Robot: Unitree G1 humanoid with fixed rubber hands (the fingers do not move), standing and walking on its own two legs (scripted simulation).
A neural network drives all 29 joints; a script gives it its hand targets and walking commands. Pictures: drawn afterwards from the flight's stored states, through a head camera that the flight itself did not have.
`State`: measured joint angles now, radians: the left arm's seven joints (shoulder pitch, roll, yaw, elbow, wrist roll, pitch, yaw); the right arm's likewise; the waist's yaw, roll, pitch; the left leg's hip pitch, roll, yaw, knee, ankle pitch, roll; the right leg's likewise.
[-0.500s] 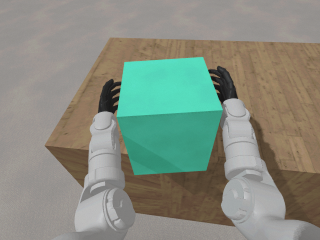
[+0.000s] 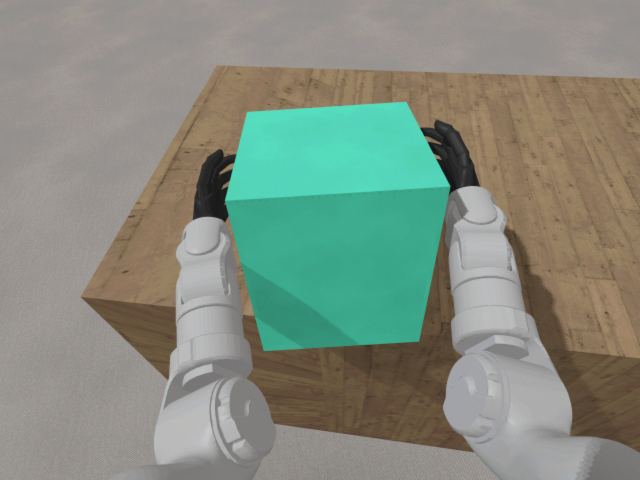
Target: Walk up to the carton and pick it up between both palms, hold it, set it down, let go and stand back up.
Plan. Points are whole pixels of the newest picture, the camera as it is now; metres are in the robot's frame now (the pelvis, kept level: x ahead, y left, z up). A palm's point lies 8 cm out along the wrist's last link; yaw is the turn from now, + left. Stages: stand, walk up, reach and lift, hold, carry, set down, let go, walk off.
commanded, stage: set down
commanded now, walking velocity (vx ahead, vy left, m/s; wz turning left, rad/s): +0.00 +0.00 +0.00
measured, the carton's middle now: (334, 228) +0.41 +0.02 +0.07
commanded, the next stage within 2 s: none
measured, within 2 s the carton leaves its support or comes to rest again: rests again in 0.88 s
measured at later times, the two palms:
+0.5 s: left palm (209, 217) +0.40 +0.17 +0.12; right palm (459, 186) +0.43 -0.14 +0.13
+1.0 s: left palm (166, 209) +0.40 +0.22 +0.12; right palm (489, 185) +0.42 -0.17 +0.14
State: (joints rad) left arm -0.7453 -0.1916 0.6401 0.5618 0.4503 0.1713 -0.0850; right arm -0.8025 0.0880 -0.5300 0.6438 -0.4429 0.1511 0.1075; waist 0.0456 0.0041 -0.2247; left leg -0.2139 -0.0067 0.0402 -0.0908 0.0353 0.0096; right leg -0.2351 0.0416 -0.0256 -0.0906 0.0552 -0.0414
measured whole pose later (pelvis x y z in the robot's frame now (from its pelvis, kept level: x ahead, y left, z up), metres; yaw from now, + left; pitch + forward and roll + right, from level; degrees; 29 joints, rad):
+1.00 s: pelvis -0.02 +0.00 +0.00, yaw +1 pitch +12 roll +0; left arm -0.90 0.29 0.10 0.97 -0.21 0.30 0.03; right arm -0.92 -0.27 -0.06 0.95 0.19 0.30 -0.07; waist 0.01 -0.01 -0.18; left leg -0.30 -0.01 0.02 0.18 -0.08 0.01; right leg -0.32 0.03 -0.05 0.18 -0.07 -0.03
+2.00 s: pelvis -0.01 +0.01 +0.00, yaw +2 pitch +7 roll +0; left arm -0.89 0.34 0.06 0.64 -0.27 0.59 0.07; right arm -0.96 -0.35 -0.08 0.71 0.26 0.56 -0.05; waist 0.01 -0.02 -0.14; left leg -0.15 -0.02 0.01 0.10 -0.07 0.01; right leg -0.14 0.03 -0.06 0.07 -0.05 -0.03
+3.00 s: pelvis +0.00 +0.01 +0.00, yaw +1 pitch +5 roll +0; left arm -0.48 0.32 0.03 0.33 -0.30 0.51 0.08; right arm -0.54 -0.30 -0.04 0.37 0.28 0.48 -0.08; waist 0.02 -0.01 -0.14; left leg -0.11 -0.02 0.01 0.13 -0.10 0.01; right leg -0.11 0.03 -0.05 0.10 -0.07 -0.03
